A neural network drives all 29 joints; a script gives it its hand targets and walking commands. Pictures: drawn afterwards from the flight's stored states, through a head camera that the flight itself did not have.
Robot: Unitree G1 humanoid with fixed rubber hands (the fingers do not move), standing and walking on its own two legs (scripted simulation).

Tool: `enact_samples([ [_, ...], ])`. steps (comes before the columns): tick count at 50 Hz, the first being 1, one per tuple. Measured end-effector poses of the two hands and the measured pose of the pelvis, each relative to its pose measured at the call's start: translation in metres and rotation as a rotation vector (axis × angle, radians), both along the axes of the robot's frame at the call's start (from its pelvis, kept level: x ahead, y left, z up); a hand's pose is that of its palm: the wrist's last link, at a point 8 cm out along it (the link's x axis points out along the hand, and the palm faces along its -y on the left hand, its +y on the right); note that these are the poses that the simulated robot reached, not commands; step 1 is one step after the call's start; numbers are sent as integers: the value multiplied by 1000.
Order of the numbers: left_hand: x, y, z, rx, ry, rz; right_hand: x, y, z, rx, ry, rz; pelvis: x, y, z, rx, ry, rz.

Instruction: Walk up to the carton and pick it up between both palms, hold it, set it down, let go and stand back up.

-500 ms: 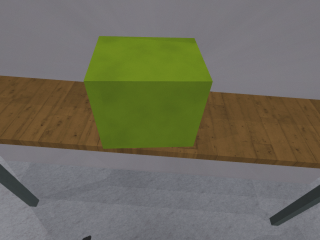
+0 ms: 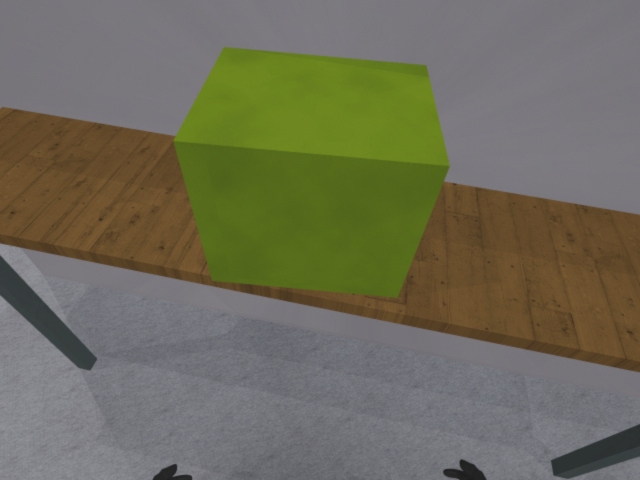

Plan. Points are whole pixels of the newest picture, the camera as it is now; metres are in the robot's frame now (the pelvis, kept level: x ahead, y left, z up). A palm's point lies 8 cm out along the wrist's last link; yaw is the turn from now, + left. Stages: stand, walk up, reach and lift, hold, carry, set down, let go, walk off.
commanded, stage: walk up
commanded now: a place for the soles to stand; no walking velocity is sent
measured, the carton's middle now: (314, 177) +0.49 +0.01 +0.10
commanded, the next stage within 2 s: none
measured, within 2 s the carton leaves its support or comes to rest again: neither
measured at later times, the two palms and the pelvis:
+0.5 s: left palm out of the picture +0.09 +0.21 -0.13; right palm out of the picture +0.13 -0.23 -0.11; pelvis +0.01 -0.02 -0.01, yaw +3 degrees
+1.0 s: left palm out of the picture +0.06 +0.20 -0.12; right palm (485, 463) +0.16 -0.23 -0.12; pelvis +0.03 -0.03 -0.01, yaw +5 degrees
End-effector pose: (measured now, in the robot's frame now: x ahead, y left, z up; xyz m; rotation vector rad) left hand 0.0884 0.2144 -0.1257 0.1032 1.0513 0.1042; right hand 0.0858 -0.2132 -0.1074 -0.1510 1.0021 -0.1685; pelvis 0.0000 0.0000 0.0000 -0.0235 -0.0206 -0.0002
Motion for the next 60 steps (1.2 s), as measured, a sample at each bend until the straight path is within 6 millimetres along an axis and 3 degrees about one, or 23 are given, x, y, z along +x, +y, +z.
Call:
enact_samples([
  [33, 1, -6, -10, 29, 4, 60, 59, -16, -6, -28, -46, 96, 14, -25, -14, 10, -2, 49],
  [42, 11, -10, -4, 46, -26, 32, 57, -26, -9, -27, -41, 82, 16, -32, -14, 9, 11, 39],
  [46, 0, -13, 0, 71, -44, 58, 59, -31, -13, -40, 4, 114, 21, -33, -13, 10, -1, 58],
  [50, -27, -12, 2, 90, 22, 112, 76, -19, -13, -17, 18, 157, 29, -31, -9, 14, -10, 80],
  [55, -57, -7, -2, 77, 133, 174, 116, 15, -13, 37, -28, 228, 43, -22, -9, 15, -3, 85],
  [58, -62, -1, -7, 66, 190, 182, 134, 31, -11, 62, -78, 227, 48, -16, -11, 40, 10, 79],
  [60, -55, 2, -6, 70, 200, 172, 136, 33, -9, 70, -99, 195, 50, -14, -10, 42, 16, 83],
])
